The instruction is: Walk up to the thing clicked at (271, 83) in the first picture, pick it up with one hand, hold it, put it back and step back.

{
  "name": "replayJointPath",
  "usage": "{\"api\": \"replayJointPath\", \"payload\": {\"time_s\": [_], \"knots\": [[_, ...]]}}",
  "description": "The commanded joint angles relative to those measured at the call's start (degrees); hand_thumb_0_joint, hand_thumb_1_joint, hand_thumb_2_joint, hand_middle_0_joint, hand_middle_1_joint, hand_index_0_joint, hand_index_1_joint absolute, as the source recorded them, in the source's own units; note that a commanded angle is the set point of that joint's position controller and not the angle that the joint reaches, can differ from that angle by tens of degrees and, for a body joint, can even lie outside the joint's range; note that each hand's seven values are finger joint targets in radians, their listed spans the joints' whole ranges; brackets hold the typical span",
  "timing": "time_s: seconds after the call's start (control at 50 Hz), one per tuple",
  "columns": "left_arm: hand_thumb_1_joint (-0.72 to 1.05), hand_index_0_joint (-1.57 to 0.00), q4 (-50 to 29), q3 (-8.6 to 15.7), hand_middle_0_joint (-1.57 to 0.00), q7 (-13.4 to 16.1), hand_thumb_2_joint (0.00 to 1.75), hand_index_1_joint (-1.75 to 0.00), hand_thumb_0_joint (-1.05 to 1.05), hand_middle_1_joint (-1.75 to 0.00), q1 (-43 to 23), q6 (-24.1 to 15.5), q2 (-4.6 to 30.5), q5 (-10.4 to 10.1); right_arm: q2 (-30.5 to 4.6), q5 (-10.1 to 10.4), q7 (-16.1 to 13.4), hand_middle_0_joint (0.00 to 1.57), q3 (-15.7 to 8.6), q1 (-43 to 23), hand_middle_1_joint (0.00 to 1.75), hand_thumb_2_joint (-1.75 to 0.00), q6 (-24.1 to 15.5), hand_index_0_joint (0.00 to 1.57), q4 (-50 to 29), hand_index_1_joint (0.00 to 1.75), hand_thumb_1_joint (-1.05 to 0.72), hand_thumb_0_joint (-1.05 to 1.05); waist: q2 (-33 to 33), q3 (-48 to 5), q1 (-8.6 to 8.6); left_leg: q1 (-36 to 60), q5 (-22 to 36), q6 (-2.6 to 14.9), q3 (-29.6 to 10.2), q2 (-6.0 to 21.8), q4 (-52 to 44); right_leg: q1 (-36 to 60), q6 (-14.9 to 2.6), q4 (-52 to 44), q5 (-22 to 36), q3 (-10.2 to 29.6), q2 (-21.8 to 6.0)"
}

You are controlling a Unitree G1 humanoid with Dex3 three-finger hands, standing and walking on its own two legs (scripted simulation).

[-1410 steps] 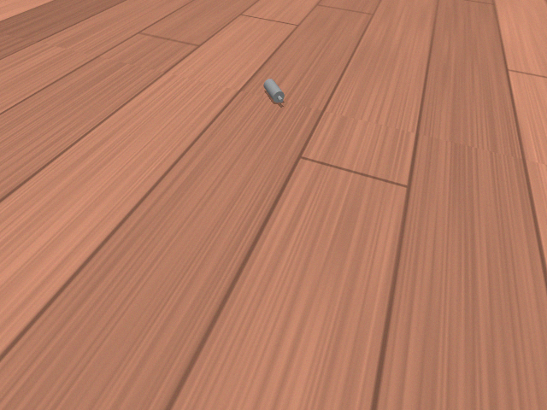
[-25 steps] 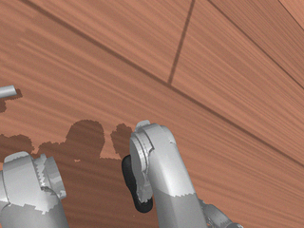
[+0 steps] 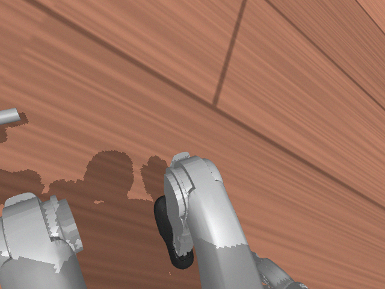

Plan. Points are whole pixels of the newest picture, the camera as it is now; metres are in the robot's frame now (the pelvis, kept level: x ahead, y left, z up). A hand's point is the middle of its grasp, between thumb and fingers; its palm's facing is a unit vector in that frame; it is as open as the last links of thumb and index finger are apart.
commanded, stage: close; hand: left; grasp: from above
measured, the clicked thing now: out of the picture +0.45 +0.32 -0.26
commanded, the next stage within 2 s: settle in 0.02 s
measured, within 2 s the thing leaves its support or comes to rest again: leaves its support in 0.50 s
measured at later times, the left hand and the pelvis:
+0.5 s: hand out of the picture +0.43 +0.34 -0.22, palm faces -0.41 -0.16 -0.90, open 11.0 cm; pelvis +0.00 +0.00 +0.01, yaw +0 degrees
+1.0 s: hand out of the picture +0.41 +0.35 -0.13, palm faces -0.48 -0.13 -0.87, open 10.9 cm; pelvis +0.00 -0.01 +0.04, yaw +5 degrees
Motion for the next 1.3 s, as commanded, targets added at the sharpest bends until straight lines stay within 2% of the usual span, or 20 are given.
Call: {"api": "replayJointPath", "payload": {"time_s": [0.0,0.18,0.26,0.3,0.34,0.36,0.4,0.46,0.48,0.56,0.66,0.74,0.82,0.9,0.96,1.02,1.12,1.14,1.18,1.28], "knots": [[0.49,-0.84,-6.88,0.82,-0.82,1.54,0.81,-0.79,0.0,-0.8,-13.68,0.59,11.98,-0.63,-19.04,0.57,-0.49,0.2,-6.12,10.97,0.3,-0.9,-0.27,0.2,0.91,0.3,-0.89,0.0,28.33,-35.62,-2.94,29.46,12.62,1.8,8.08,1.91,-16.25,17.0,-4.74,-9.82,14.22,-9.83,1.15],[0.41,-0.85,-6.08,-0.61,-0.84,0.61,0.78,-0.74,0.0,-0.75,-12.73,0.82,10.93,-1.26,-18.65,0.94,-0.84,0.2,-6.16,10.21,0.3,-0.9,-0.18,0.2,0.34,0.3,-0.91,0.0,28.05,-34.56,-2.49,28.77,10.77,1.8,8.28,1.92,-16.72,16.47,-5.02,-10.16,12.64,-9.6,1.13],[0.41,-0.85,-7.6,1.51,-0.85,0.12,0.8,-0.74,0.0,-0.74,-11.79,1.53,12.78,-2.16,-18.72,1.34,-1.26,0.2,-6.51,10.39,0.3,-0.9,0.38,0.2,0.4,0.3,-0.91,0.0,29.17,-37.3,-1.27,28.94,11.17,1.82,8.48,1.78,-17.27,17.88,-5.18,-10.84,12.92,-9.36,1.02],[0.43,-0.86,-13.86,1.41,-0.86,-0.13,0.78,-0.72,0.0,-0.73,-14.95,1.26,12.72,-2.15,-18.31,1.48,-1.07,0.2,-6.78,9.95,0.3,-0.9,0.33,0.2,0.29,0.3,-0.91,0.0,32.99,-40.32,-0.21,32.4,13.73,1.15,8.37,1.75,-17.73,17.03,-5.57,-9.84,14.51,-9.35,0.72],[0.45,-0.88,-12.88,1.25,-0.88,-0.75,0.77,-0.71,0.0,-0.71,-13.34,1.6,11.52,-2.06,-18.29,1.57,-0.96,0.2,-7.35,10.2,0.3,-0.9,0.49,0.2,0.29,0.3,-0.91,0.0,32.52,-39.72,-0.71,32.15,13.53,1.14,8.39,1.75,-17.45,16.07,-5.51,-9.39,14.36,-9.58,0.81],[0.45,-0.88,-17.28,2.44,-0.87,-0.72,0.76,-0.7,0.0,-0.71,-13.94,1.42,12.65,-2.28,-18.27,2.05,-1.08,0.2,-7.81,10.28,0.3,-0.9,0.67,0.2,0.47,0.3,-0.91,0.0,34.22,-42.43,0.62,33.98,14.99,0.94,8.65,1.69,-18.04,17.07,-5.54,-9.65,15.35,-9.25,0.74],[0.51,-0.92,-18.74,3.26,-0.91,-0.78,0.75,-0.68,0.0,-0.69,-13.58,1.71,12.43,-1.98,-18.04,1.85,-0.69,0.2,-8.39,11.02,0.3,-0.9,0.83,0.2,0.67,0.3,-0.91,0.0,35.9,-42.86,0.31,34.81,16.19,0.73,9.03,1.63,-17.55,16.57,-5.83,-9.13,16.32,-9.28,0.5],[0.56,-0.96,-26.84,4.05,-0.96,-1.38,0.77,-0.67,0.0,-0.68,-13.25,2.29,11.64,-2.61,-17.05,3.21,-0.51,0.2,-9.76,11.06,0.3,-0.9,1.51,0.2,0.79,0.3,-0.9,0.0,39.37,-49.32,2.68,38.44,18.53,0.53,9.78,1.46,-18.95,17.81,-6.22,-9.39,17.92,-8.35,0.22],[0.6,-0.99,-27.11,3.05,-0.99,-1.73,0.77,-0.67,0.0,-0.67,-13.44,2.65,10.03,-2.95,-16.88,3.54,-0.45,0.2,-10.41,10.86,0.3,-0.9,1.55,0.2,0.84,0.3,-0.91,0.0,38.95,-47.79,2.08,37.52,17.73,0.56,10.35,1.43,-18.41,16.75,-6.4,-9.59,17.57,-8.13,-0.01],[0.73,-1.1,-33.16,3.12,-1.1,-2.74,0.85,-0.67,0.0,-0.66,-12.39,4.45,8.01,-3.58,-15.72,5.72,-0.6,0.2,-12.83,11.23,0.3,-0.9,2.72,0.2,0.83,0.3,-0.9,0.0,40.1,-51.13,4.49,37.67,16.26,0.85,11.17,1.32,-21.15,15.62,-6.6,-10.56,16.61,-6.8,-0.38],[0.81,-1.16,-29.28,-0.57,-1.16,-6.08,0.83,-0.66,0.0,-0.65,-14.15,7.19,1.73,-4.21,-14.07,7.19,-1.21,0.2,-13.57,12.56,0.3,-0.9,4.19,0.2,1.33,0.3,-0.9,0.0,33.46,-46.69,3.13,32.85,13.65,2.11,12.25,0.73,-21.85,14.12,-6.27,-13.54,14.79,-5.73,-0.7],[0.76,-1.12,-28.36,-2.07,-1.13,-10.25,0.84,-0.68,0.0,-0.68,-13.72,8.12,-0.05,-5.37,-13.88,7.86,-2.03,0.2,-14.22,13.61,0.3,-0.9,4.95,0.2,0.85,0.3,-0.91,0.0,28.29,-47.06,3.29,32.85,12.75,2.69,11.61,0.43,-23.39,15.47,-6.08,-14.92,13.7,-5.32,-0.98],[0.77,-1.14,-29.27,-1.75,-1.15,-13.87,0.87,-0.7,0.0,-0.68,-14.74,7.36,-0.32,-7.01,-13.87,8.37,-2.8,0.2,-14.53,14.05,0.3,-0.91,5.72,0.2,-0.28,0.3,-0.91,0.0,25.63,-47.86,3.77,32.44,11.75,2.86,11.17,-0.14,-24.55,16.66,-6.02,-15.32,12.61,-4.89,-1.53],[0.77,-1.16,-30.72,-1.11,-1.17,-16.58,0.89,-0.69,0.0,-0.67,-14.92,5.49,2.36,-6.16,-13.64,8.82,-4.08,0.2,-14.68,14.3,0.3,-0.91,6.9,0.2,-1.26,0.3,-0.91,0.0,24.65,-47.72,4.29,31.75,10.76,2.96,12.49,-0.44,-24.29,17.85,-6.15,-16.9,11.2,-4.02,-1.65],[0.76,-1.15,-33.02,-0.32,-1.16,-17.25,0.9,-0.71,0.0,-0.69,-14.46,3.91,3.29,-5.88,-12.53,8.87,-4.85,0.2,-14.76,14.17,0.3,-0.91,7.9,0.2,-1.6,0.3,-0.91,0.0,24.55,-49.34,5.08,31.72,11.09,3.12,13.86,-0.39,-24.01,20.01,-5.98,-17.9,11.2,-3.16,-1.56],[0.76,-1.14,-37.46,2.68,-1.15,-16.47,0.92,-0.72,0.0,-0.7,-14.26,2.94,7.05,-5.93,-13.16,9.22,-5.68,0.2,-15.29,14.22,0.3,-0.9,8.67,0.2,-2.42,0.3,-0.91,0.0,26.17,-52.78,6.61,34.53,12.59,2.75,13.98,-0.49,-24.82,20.5,-6.51,-17.78,12.0,-3.13,-1.79],[0.79,-1.2,-40.99,2.97,-1.22,-15.52,0.92,-0.72,0.0,-0.7,-14.67,2.99,6.84,-5.48,-12.68,9.56,-6.65,0.2,-16.39,15.04,0.3,-0.92,9.56,0.2,-2.12,0.3,-0.94,0.0,28.97,-53.14,6.47,37.13,12.63,2.4,14.47,-0.24,-26.41,19.47,-6.71,-18.2,12.0,-3.03,-2.3],[0.72,-1.12,-41.58,2.79,-1.14,-15.47,0.95,-0.65,0.0,-0.62,-14.69,3.21,6.4,-5.54,-12.36,9.72,-6.82,0.2,-16.54,15.29,0.3,-0.89,9.66,0.2,-2.15,0.3,-0.89,0.0,29.36,-54.81,6.66,38.31,13.17,2.46,14.5,-0.16,-26.77,20.07,-6.62,-18.38,12.76,-2.88,-2.35],[0.83,-1.19,-41.48,2.07,-1.2,-15.84,0.93,-0.7,0.0,-0.68,-14.22,4.03,5.23,-5.75,-12.0,10.0,-6.95,0.2,-17.03,15.82,0.3,-0.91,9.82,0.2,-2.16,0.3,-0.91,0.0,29.49,-55.44,6.8,39.09,13.06,2.52,14.6,-0.08,-27.81,20.12,-6.62,-19.02,12.8,-2.7,-2.46],[0.86,-1.21,-41.87,0.96,-1.22,-18.91,0.94,-0.71,0.0,-0.69,-12.09,6.62,3.13,-8.88,-11.91,10.97,-7.62,0.2,-17.93,16.23,0.3,-0.91,10.29,0.2,-1.79,0.3,-0.91,0.0,29.42,-56.15,8.07,40.35,11.22,2.74,14.65,-0.16,-31.17,20.99,-6.67,-21.06,11.35,-2.32,-2.7]]}}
